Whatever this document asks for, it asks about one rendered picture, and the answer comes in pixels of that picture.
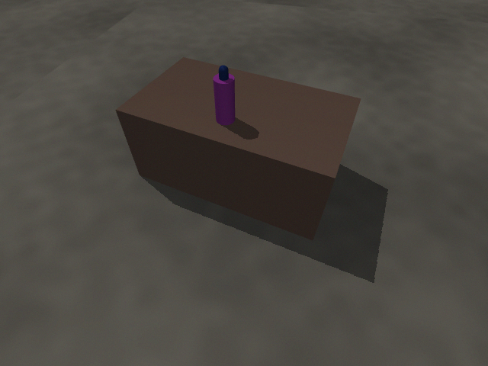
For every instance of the bottle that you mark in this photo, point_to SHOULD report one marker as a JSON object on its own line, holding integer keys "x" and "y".
{"x": 224, "y": 96}

